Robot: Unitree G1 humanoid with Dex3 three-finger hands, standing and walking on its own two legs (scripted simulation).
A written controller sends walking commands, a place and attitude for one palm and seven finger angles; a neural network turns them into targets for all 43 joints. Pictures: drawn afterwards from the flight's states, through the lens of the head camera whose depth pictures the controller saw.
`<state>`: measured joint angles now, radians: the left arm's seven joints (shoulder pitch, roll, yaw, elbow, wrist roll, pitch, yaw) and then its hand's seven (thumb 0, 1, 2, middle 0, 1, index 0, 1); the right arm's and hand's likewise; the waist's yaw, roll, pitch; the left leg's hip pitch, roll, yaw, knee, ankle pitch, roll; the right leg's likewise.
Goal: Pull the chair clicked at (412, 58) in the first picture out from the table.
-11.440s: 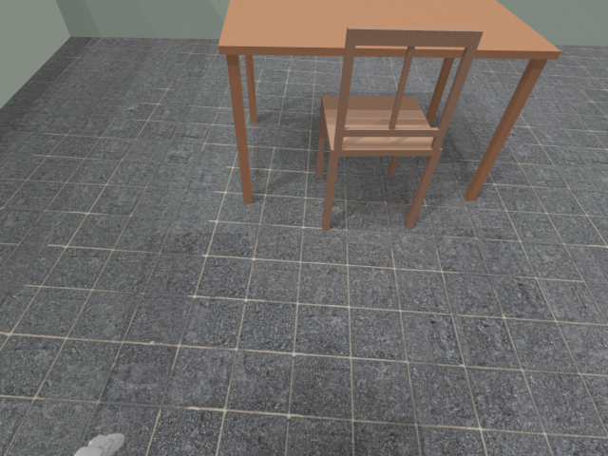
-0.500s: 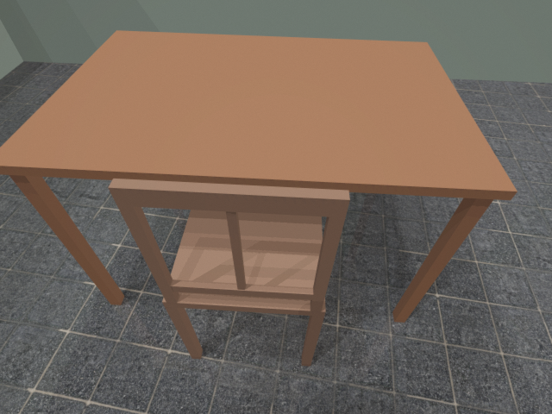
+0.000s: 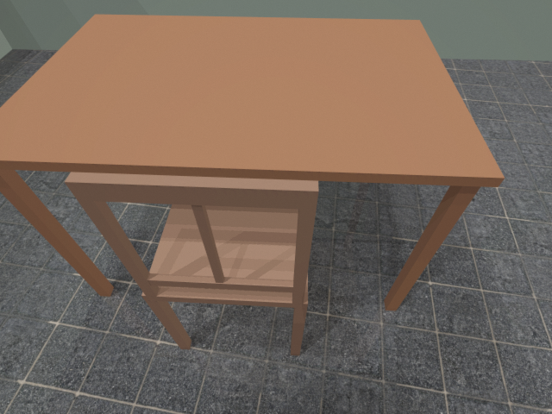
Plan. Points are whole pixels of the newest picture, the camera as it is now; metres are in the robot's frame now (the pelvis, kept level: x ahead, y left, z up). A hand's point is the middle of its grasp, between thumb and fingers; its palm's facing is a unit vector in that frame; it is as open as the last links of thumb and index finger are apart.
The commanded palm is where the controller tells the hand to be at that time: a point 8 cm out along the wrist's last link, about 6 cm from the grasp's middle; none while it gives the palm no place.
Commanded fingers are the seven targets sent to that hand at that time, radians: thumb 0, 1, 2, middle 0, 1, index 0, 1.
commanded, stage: come to a stop and stand still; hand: left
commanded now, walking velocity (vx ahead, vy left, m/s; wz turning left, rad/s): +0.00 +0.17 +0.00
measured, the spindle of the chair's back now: (210, 246) +0.43 +0.16 -0.09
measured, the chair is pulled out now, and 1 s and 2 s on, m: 0.00 0.00 0.00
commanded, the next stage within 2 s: look again from close up in 1.14 s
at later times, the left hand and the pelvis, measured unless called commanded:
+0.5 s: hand out of the picture +0.00 +0.13 -0.18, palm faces +0.04 -0.96 -0.26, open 7.3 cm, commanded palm none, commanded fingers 0.00 0.90 0.90 -0.20 -0.30 -0.20 -0.30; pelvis +0.00 -0.06 -0.01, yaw +2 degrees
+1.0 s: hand out of the picture +0.07 +0.11 -0.16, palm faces +0.02 -0.96 -0.28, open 7.4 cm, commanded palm none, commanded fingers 0.00 0.90 0.90 -0.20 -0.30 -0.20 -0.30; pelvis +0.01 -0.08 -0.01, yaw +0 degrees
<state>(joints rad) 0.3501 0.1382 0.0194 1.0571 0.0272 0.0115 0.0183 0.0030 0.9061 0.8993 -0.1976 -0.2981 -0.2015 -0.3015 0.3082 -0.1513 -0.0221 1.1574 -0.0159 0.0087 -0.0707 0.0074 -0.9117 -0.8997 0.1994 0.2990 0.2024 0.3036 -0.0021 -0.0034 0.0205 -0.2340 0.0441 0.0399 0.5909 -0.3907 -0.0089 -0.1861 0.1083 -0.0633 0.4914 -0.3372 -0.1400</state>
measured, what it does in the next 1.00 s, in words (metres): steps on the spot: left foot, then right foot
